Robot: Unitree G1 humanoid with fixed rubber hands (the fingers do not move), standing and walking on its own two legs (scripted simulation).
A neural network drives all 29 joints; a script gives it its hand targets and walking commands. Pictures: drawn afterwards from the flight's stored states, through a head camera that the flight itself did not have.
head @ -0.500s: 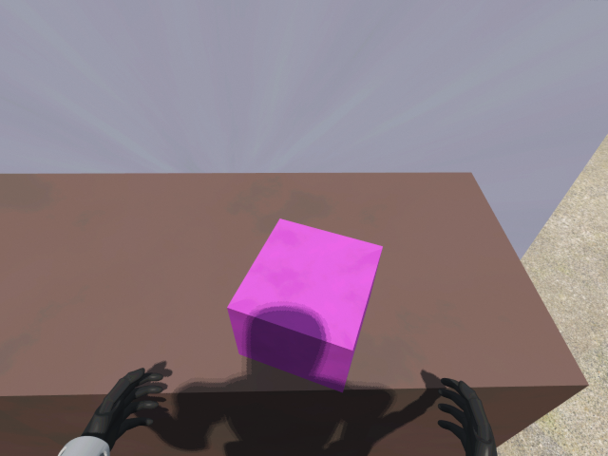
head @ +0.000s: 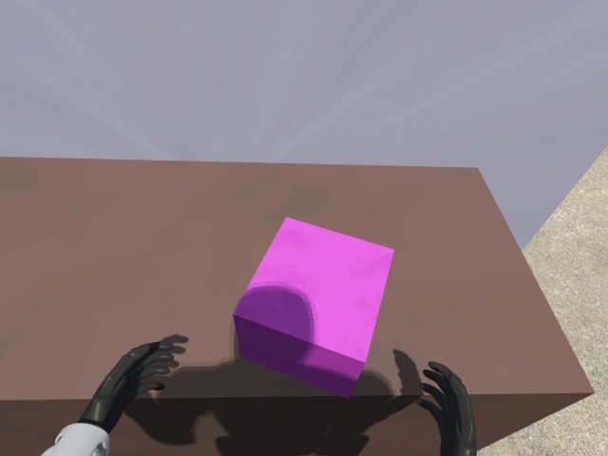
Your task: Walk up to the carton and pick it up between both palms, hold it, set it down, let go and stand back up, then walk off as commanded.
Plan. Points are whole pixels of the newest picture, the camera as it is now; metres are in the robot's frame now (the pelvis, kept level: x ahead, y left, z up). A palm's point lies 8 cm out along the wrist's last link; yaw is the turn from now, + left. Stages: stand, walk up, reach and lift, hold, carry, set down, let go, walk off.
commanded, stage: reach and lift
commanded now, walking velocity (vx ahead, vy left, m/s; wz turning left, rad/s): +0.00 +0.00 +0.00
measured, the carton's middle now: (316, 304) +0.35 -0.01 -0.05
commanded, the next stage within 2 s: none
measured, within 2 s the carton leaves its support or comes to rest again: neither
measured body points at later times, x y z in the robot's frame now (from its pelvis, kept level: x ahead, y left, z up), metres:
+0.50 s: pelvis +0.00 +0.00 +0.00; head +0.01 +0.02 +0.45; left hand +0.27 +0.22 +0.03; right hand +0.22 -0.17 +0.02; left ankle -0.03 +0.08 -0.74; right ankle +0.01 -0.16 -0.74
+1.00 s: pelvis +0.00 +0.00 +0.00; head +0.01 +0.02 +0.45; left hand +0.34 +0.21 +0.07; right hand +0.29 -0.18 +0.04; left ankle -0.03 +0.08 -0.74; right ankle +0.01 -0.16 -0.74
